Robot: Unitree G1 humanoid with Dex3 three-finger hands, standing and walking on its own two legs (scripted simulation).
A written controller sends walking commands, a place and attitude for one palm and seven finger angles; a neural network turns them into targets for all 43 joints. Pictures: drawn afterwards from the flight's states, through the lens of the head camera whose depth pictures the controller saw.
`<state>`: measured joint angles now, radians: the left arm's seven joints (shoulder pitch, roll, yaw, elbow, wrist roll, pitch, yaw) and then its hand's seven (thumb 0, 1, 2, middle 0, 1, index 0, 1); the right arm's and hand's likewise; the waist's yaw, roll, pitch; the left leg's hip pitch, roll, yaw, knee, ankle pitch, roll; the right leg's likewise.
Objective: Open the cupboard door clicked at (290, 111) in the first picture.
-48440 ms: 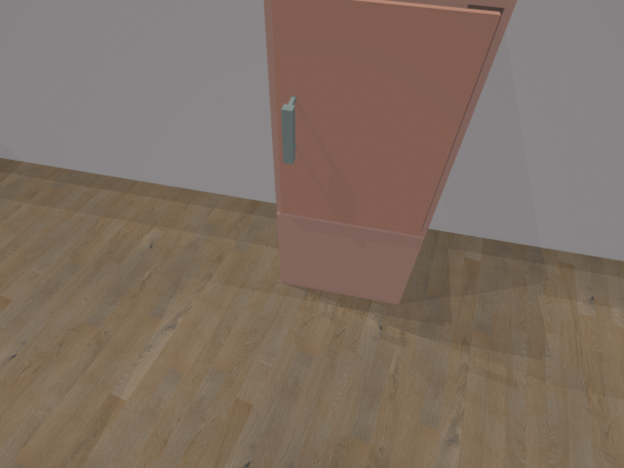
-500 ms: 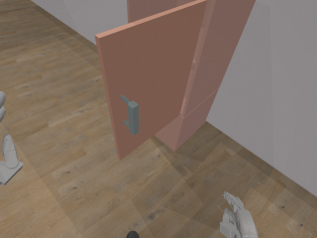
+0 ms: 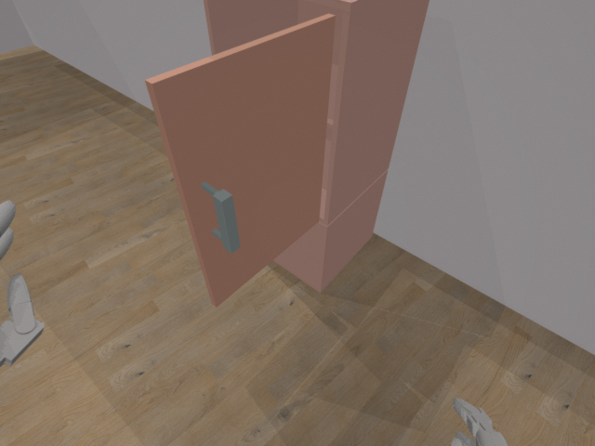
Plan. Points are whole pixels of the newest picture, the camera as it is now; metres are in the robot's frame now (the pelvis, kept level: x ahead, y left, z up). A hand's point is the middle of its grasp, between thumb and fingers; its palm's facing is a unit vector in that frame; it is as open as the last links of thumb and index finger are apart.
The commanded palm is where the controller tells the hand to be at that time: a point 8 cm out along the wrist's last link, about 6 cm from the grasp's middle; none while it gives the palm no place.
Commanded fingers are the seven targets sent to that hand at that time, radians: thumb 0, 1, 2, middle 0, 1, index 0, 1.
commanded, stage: stop stepping back and stand still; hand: left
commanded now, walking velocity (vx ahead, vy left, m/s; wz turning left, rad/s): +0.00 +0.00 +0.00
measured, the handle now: (219, 217) +0.53 +0.17 -0.02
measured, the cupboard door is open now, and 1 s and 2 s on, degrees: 88 88 88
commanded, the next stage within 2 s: let the arm hang, fingers relaxed in 0.84 s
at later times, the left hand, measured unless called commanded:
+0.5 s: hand out of the picture +0.17 +0.28 +0.17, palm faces +0.41 -0.76 -0.50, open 7.4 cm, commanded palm +0.12 +0.31 +0.18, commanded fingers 0.00 0.90 0.90 -0.20 -0.30 -0.20 -0.30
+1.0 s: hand out of the picture +0.16 +0.30 +0.11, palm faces +0.32 -0.80 -0.51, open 7.4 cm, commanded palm none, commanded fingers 0.00 0.90 0.90 -0.20 -0.30 -0.20 -0.30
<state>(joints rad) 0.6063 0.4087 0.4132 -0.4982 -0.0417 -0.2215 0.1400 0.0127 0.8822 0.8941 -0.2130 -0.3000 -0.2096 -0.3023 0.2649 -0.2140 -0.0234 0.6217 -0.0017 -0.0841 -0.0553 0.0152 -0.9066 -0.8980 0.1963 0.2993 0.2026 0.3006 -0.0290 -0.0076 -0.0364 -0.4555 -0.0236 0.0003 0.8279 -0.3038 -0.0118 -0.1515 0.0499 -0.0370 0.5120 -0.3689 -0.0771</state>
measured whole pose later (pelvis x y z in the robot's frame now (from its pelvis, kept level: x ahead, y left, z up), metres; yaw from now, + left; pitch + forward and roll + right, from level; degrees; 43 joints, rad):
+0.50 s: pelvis -0.02 +0.01 +0.01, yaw +0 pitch +0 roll -1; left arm 0.61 0.43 0.42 -0.46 -0.06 -0.19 0.15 0.01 0.88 0.89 -0.21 -0.30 -0.21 -0.30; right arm 0.19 -0.20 0.01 0.61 0.00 -0.09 -0.07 0.01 -0.90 -0.90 0.20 0.30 0.21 0.30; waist -0.01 0.02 -0.01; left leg -0.29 0.03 0.03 0.48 -0.20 0.00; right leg -0.14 0.06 -0.04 0.42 -0.28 -0.05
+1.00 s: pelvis -0.05 +0.03 +0.01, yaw +2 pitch +0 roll -1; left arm 0.45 0.41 0.29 -0.19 -0.01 -0.15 0.09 0.00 0.89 0.90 -0.20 -0.30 -0.20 -0.30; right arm 0.20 -0.26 0.00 0.71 0.00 -0.12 -0.02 0.01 -0.90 -0.90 0.20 0.30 0.20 0.30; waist 0.01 0.07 -0.01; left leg -0.33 0.00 0.01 0.47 -0.14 0.03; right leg -0.18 0.04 -0.07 0.43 -0.25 -0.03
